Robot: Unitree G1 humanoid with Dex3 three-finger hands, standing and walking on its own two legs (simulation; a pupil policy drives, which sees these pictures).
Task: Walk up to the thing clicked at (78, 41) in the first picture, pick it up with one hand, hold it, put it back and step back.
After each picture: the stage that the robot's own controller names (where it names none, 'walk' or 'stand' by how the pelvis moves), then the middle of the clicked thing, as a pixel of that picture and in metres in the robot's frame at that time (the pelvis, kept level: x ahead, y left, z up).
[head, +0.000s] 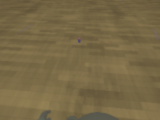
stand; (79, 40) +1.84 +0.31 -0.72
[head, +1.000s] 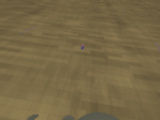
walk; (82, 47) +1.73 +0.14 -0.71
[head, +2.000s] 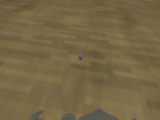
walk; (80, 57) +1.15 +0.14 -0.71
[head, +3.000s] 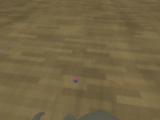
walk; (75, 79) +0.68 +0.19 -0.71
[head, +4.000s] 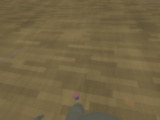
walk; (76, 96) +0.41 +0.22 -0.71
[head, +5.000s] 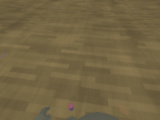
stand; (71, 106) +0.31 +0.20 -0.72
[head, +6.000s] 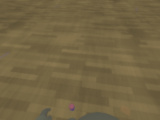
stand; (71, 107) +0.30 +0.19 -0.73
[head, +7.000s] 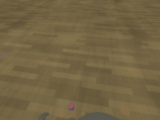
stand; (71, 107) +0.30 +0.20 -0.73
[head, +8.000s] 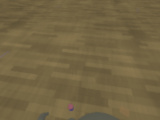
stand; (70, 107) +0.29 +0.20 -0.73
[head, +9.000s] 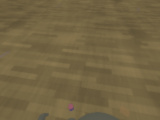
go down; (71, 107) +0.29 +0.20 -0.73
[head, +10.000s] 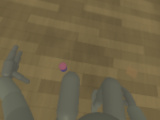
go down; (63, 67) +0.38 +0.23 -0.33
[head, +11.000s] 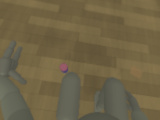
approach; (64, 68) +0.38 +0.23 -0.30
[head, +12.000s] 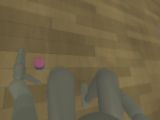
close in; (39, 64) +0.37 +0.26 -0.22
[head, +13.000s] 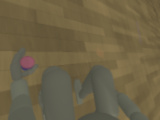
close; (27, 64) +0.36 +0.27 -0.22
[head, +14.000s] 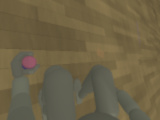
lift; (28, 63) +0.35 +0.26 -0.22
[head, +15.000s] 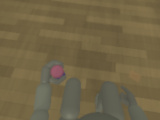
lift; (58, 73) +0.31 +0.21 -0.03
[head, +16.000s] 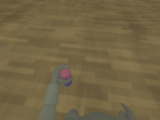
hold; (66, 78) +0.32 +0.17 +0.02
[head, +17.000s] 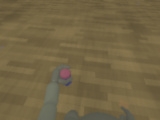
hold; (66, 77) +0.32 +0.17 +0.00
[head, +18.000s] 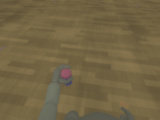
crouch; (66, 77) +0.32 +0.17 +0.01
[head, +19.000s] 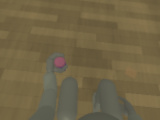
crouch; (61, 64) +0.39 +0.20 -0.09
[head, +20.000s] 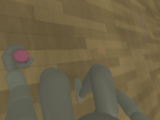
lower; (22, 58) +0.40 +0.28 -0.22
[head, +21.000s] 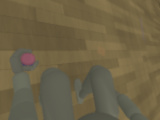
lower; (28, 61) +0.38 +0.27 -0.22
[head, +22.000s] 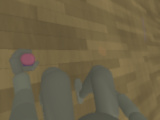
lower; (28, 61) +0.37 +0.27 -0.22
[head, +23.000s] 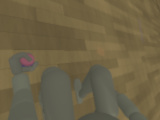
lower; (27, 62) +0.37 +0.26 -0.22
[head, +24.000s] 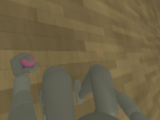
loosen; (28, 63) +0.37 +0.26 -0.22
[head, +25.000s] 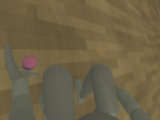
withdraw; (29, 63) +0.36 +0.25 -0.21
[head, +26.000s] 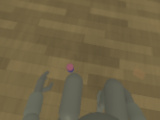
walk; (70, 68) +0.40 +0.20 -0.34
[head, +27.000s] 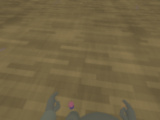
stand; (71, 105) +0.31 +0.18 -0.66
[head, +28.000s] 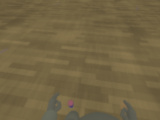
stand; (70, 104) +0.33 +0.19 -0.67
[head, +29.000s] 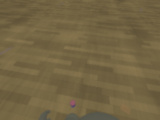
stand; (72, 103) +0.33 +0.18 -0.71
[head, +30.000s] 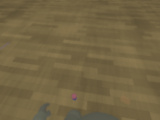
walk; (74, 97) +0.35 +0.17 -0.71
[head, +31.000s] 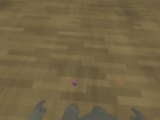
walk; (74, 82) +0.50 +0.17 -0.70
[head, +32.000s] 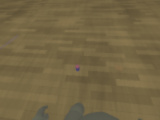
walk; (77, 68) +0.81 +0.25 -0.70
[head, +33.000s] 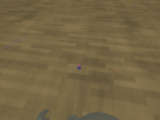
stand; (79, 66) +0.98 +0.19 -0.71
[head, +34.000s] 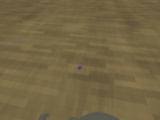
stand; (79, 66) +0.98 +0.19 -0.73
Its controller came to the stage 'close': yes
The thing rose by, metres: 0.72
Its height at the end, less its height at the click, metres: +0.00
